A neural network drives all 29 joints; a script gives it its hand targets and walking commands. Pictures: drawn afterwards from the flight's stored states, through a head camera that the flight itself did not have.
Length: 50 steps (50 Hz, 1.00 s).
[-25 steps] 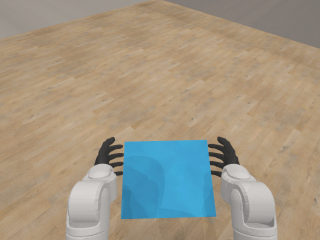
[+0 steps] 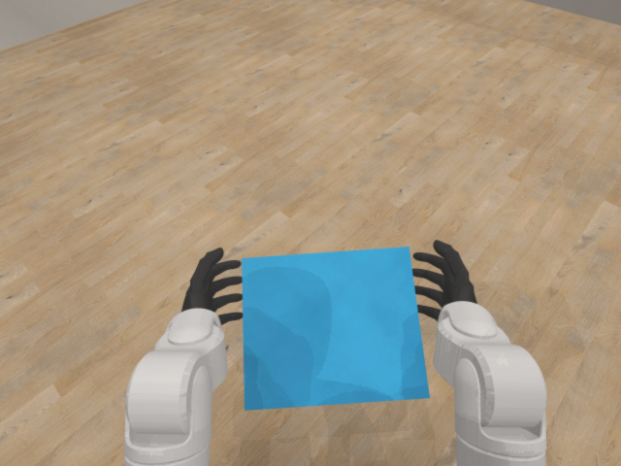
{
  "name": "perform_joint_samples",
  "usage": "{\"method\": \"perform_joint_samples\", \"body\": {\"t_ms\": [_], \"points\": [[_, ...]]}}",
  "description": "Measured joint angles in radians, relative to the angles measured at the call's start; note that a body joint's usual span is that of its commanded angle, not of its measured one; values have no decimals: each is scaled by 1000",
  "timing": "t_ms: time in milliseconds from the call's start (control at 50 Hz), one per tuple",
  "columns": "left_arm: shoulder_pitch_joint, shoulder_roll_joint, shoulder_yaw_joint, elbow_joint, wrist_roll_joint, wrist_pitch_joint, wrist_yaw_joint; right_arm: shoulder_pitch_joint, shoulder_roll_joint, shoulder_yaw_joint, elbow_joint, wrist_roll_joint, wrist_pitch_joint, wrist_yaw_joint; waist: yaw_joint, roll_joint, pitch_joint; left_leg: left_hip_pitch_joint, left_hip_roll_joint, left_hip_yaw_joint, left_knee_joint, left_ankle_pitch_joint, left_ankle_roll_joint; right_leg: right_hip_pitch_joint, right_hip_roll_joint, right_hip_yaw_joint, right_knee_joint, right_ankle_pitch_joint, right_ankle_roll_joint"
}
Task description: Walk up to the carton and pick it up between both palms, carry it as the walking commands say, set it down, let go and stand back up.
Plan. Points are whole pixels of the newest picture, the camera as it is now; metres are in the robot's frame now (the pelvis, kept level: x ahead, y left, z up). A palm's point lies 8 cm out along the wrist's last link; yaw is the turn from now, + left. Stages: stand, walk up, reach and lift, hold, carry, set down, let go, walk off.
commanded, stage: carry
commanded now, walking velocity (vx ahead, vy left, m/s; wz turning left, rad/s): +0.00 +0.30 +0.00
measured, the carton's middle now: (329, 325) +0.31 -0.01 +0.00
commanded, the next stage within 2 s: none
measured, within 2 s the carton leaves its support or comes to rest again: neither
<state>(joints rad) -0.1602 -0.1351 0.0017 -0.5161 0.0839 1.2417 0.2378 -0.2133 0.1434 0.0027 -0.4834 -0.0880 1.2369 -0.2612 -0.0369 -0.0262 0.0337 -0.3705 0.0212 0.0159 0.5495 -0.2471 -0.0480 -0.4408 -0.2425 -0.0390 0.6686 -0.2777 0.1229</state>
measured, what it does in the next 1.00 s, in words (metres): steps to the left: right foot, then left foot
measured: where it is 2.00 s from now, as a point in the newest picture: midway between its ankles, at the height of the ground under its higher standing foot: outside the picture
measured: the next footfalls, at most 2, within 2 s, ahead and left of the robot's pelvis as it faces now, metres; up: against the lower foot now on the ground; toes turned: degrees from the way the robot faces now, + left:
right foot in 0.20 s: +0.02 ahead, -0.04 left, +0.00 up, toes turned -10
left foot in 0.46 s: +0.02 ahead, +0.28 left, +0.00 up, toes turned +0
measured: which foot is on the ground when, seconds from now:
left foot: down 0.00-0.22, up 0.24-0.44, down 0.46-0.76, up 0.78-1.00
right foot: down 0.00-0.00, up 0.02-0.18, down 0.20-0.48, up 0.50-0.72, down 0.74-1.00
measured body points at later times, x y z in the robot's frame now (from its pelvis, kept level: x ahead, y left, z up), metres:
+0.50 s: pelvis -0.05 +0.16 +0.00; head -0.02 +0.17 +0.44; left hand +0.24 +0.29 +0.08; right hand +0.23 +0.01 +0.09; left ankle -0.02 +0.28 -0.72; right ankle -0.02 -0.02 -0.72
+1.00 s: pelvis -0.10 +0.33 +0.00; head -0.08 +0.32 +0.45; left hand +0.18 +0.45 +0.09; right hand +0.17 +0.17 +0.10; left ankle -0.07 +0.47 -0.70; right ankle -0.10 +0.16 -0.72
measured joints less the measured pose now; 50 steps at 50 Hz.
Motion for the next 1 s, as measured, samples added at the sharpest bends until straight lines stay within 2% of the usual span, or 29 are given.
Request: {"method": "perform_joint_samples", "body": {"t_ms": [20, 40, 80, 100, 140, 180, 200, 220, 240, 280, 340, 380, 440, 460, 480, 500, 540, 560, 620, 660, 720, 760, 820, 880, 940, 1000], "points": [[0, 1, 6, 1, 2, 3, 2, 2, 0, 6, 9, 0, -4, 4, 1, -24, 4, -5, -21, 13, 7, 16, 2, -16, -14, 20, 32, -36, -4], [4, 1, 12, 1, 4, 10, 4, 7, -1, 14, 20, 1, -4, 8, 7, -34, 5, -16, -27, 20, 24, 12, 10, -38, -3, 27, 91, -123, -15], [13, 2, 23, 3, 5, 24, 5, 17, -3, 26, 37, 4, -1, 17, 25, -29, 3, -38, -18, 26, 54, -6, 28, -83, 56, 16, 248, -267, -47], [17, 2, 27, 3, 1, 29, 5, 22, -3, 30, 41, 4, 0, 19, 34, -24, 3, -47, -13, 28, 65, -12, 37, -96, 86, 0, 306, -293, -64], [22, 3, 26, -4, -13, 32, 4, 35, -5, 31, 36, 0, -2, 18, 53, -15, 4, -63, -13, 33, 81, -15, 51, -87, 135, -39, 315, -286, -91], [24, 3, 20, -14, -26, 31, -1, 44, -6, 25, 23, -4, -7, 14, 65, -8, 0, -82, -25, 41, 103, -19, 63, -31, 171, -77, 191, -220, -110], [22, 2, 17, -18, -29, 31, -4, 46, -7, 20, 14, -3, -7, 14, 69, -10, -7, -98, -38, 48, 125, -26, 69, 12, 179, -89, 86, -148, -118], [19, 1, 11, -13, -30, 24, -6, 43, -7, 8, 9, -1, -8, 14, 72, 12, -8, -114, -36, 49, 155, -37, 73, 17, 185, -93, 60, -100, -143], [18, 2, 5, 0, -30, 14, -9, 42, -7, -2, 9, -2, -9, 15, 67, 34, -7, -138, -42, 37, 217, -107, 70, 9, 184, -96, 74, -91, -155], [22, 2, -3, 23, -28, 5, -15, 50, -8, -10, 9, 0, -4, 12, 51, 61, -4, -189, -65, -4, 399, -201, 61, 13, 171, -99, 76, -87, -151], [33, 3, -5, 36, -20, 4, -20, 61, -10, 0, 10, 2, 6, 9, 33, 74, -6, -208, -50, -26, 535, -178, 32, 32, 152, -85, 35, -57, -118], [36, 3, -2, 31, -14, 3, -17, 62, -10, 8, 4, 6, 8, 9, 21, 66, -9, -177, -23, -24, 471, -163, 16, 33, 131, -70, 16, -36, -95], [28, 2, -5, 18, -4, 2, -7, 54, -9, 13, -11, 9, 9, 10, 5, 44, -18, -81, 8, -23, 230, -131, 18, 20, 94, -49, 13, -18, -54], [24, 2, -7, 15, -1, 4, -4, 50, -8, 12, -14, 8, 9, 10, 0, 34, -22, -40, 7, -18, 130, -99, 20, 11, 78, -40, 23, -18, -38], [18, 2, -2, 17, 2, 4, -2, 47, -7, 15, -8, 7, 4, 12, -2, 0, -19, -29, -22, 1, 101, -71, 29, 3, 47, -19, 37, -20, -28], [19, 3, 2, 19, 5, 8, 0, 47, -7, 20, 3, 6, 3, 16, 1, -17, -21, -33, -40, 13, 99, -53, 44, -13, 39, -3, 69, -79, -29], [25, 3, 10, 20, 11, 22, 4, 49, -7, 28, 20, 8, 9, 24, 16, -16, -23, -42, -41, 27, 98, -35, 72, -58, 75, 6, 212, -238, -52], [27, 3, 13, 20, 10, 28, 5, 51, -8, 30, 26, 8, 11, 27, 25, -12, -24, -45, -39, 32, 93, -28, 83, -78, 99, -1, 292, -275, -67], [29, 3, 11, 10, -6, 39, 8, 61, -9, 27, 24, 4, 10, 28, 49, -4, -26, -51, -48, 46, 71, -5, 114, -88, 154, -35, 390, -276, -99], [29, 3, 5, 2, -18, 37, 6, 63, -9, 20, 16, 0, 6, 24, 59, -2, -31, -58, -64, 59, 56, 12, 131, -55, 180, -57, 332, -270, -112], [28, 3, 1, -1, -27, 33, 2, 58, -8, 12, 13, -4, 4, 19, 62, 5, -47, -70, -99, 85, 37, 34, 156, 37, 206, -83, 136, -238, -134], [25, 2, -1, 10, -26, 28, -2, 53, -8, 5, 14, -3, 8, 15, 61, 31, -57, -86, -110, 101, 49, 36, 169, 96, 211, -97, -12, -110, -152], [27, 3, -10, 44, -20, 25, -12, 67, -10, 1, 16, -3, 22, 8, 48, 66, -60, -165, -119, 51, 282, -125, 85, 90, 194, -96, -13, -76, -152], [41, 3, -8, 52, -9, 25, -16, 71, -11, 13, 19, 0, 34, 6, 36, 72, -56, -207, -84, -1, 475, -123, 30, 103, 171, -80, -42, -53, -121], [41, 3, -2, 40, -6, 20, -11, 62, -10, 20, 10, 5, 34, 6, 22, 60, -46, -176, -22, -21, 425, -121, 5, 98, 134, -59, -45, -36, -86], [29, 2, -5, 24, -2, 17, -5, 49, -8, 16, -7, 4, 30, 6, 9, 41, -38, -96, 21, -26, 227, -107, 5, 78, 89, -42, -24, -32, -44]]}}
